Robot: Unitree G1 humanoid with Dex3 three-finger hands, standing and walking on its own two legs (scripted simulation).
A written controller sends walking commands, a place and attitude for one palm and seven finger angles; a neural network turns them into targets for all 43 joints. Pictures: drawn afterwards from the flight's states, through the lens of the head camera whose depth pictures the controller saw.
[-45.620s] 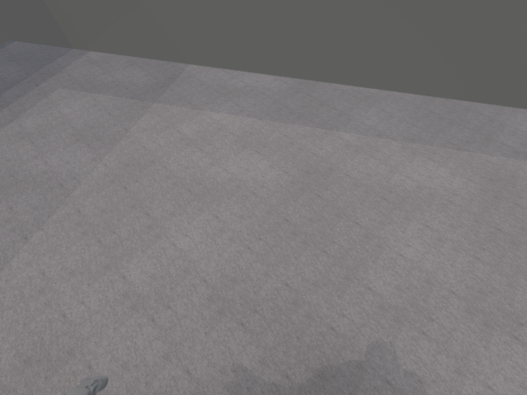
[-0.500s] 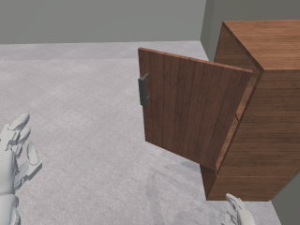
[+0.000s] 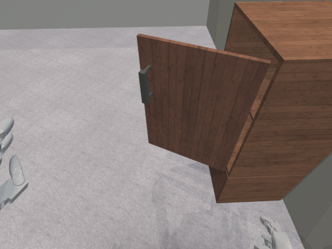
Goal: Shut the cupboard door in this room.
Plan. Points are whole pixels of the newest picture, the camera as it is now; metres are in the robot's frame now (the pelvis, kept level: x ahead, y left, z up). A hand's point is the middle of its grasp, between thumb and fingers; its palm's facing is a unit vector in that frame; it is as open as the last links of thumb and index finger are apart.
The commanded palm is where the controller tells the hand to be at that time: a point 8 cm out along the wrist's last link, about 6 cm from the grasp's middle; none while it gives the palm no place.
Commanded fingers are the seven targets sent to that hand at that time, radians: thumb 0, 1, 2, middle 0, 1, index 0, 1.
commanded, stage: step back with the hand held close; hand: left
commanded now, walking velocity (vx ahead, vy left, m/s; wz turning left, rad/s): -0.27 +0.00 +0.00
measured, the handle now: (147, 84) +0.67 +0.11 +0.02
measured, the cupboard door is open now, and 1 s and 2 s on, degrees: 63 63 63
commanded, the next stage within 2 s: stop stepping back and stand still in 1.14 s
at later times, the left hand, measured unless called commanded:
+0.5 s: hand out of the picture +0.12 +0.29 +0.17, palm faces +0.50 -0.73 -0.47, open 7.4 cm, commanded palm +0.06 +0.32 +0.18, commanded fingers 0.00 0.90 0.90 -0.20 -0.30 -0.20 -0.30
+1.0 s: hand out of the picture +0.05 +0.30 +0.18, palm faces +0.56 -0.68 -0.47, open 7.4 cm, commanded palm -0.01 +0.32 +0.18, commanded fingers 0.00 0.90 0.90 -0.20 -0.30 -0.20 -0.30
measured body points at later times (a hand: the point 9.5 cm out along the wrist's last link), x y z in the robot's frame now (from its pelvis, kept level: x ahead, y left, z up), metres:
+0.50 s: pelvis -0.07 +0.01 -0.02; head -0.08 +0.02 +0.43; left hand +0.09 +0.32 +0.19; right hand +0.09 -0.23 -0.09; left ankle -0.01 +0.07 -0.73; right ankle +0.01 -0.10 -0.73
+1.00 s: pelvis -0.13 +0.01 -0.02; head -0.12 +0.03 +0.43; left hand +0.01 +0.34 +0.21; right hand +0.05 -0.22 -0.09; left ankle -0.01 +0.08 -0.73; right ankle -0.24 -0.13 -0.69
